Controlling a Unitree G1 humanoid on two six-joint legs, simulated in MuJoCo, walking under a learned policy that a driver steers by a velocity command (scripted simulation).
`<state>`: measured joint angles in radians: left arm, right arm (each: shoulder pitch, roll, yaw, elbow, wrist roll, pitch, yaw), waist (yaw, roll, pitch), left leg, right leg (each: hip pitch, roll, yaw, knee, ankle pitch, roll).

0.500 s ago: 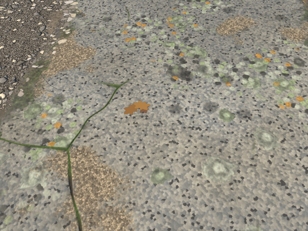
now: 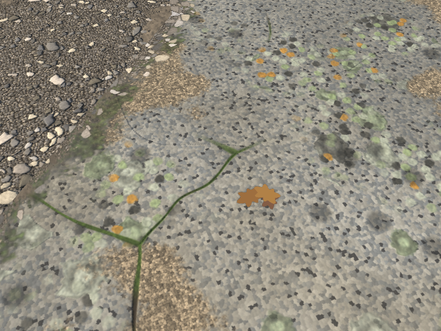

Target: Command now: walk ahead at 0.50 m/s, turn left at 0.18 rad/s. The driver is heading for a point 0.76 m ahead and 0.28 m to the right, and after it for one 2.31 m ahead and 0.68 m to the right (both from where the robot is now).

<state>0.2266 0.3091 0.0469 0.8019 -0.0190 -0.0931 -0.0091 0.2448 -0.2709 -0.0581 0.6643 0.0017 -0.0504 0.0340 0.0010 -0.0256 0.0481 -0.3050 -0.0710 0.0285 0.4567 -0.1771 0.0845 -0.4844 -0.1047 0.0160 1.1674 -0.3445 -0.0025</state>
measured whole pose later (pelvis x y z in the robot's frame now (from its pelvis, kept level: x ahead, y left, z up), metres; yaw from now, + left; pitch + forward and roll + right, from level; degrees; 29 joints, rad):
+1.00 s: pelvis +0.57 -0.09 +0.00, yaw -27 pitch +2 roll +1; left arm 0.32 0.31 0.06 0.71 -0.02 -0.02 0.01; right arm 0.19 -0.26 -0.05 0.70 -0.01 -0.10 0.00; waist 0.00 -0.05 0.00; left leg -0.31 -0.02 0.03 0.47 -0.19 0.02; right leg -0.45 0.01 0.08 1.19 -0.38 -0.01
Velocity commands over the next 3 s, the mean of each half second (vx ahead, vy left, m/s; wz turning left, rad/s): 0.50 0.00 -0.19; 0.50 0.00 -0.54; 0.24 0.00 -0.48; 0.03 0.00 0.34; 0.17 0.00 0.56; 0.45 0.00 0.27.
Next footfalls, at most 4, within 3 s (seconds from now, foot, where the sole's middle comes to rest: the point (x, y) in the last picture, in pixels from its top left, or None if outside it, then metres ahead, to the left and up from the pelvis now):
0.38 right None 0.39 -0.16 -0.77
0.86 left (232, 256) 0.69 -0.02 -0.77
1.32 right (332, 237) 0.76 -0.36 -0.77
1.76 left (265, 214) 0.85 -0.14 -0.77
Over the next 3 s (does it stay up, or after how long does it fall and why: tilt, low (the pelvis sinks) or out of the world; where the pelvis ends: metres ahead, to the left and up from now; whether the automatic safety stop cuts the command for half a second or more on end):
stays up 1.04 -0.17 0.01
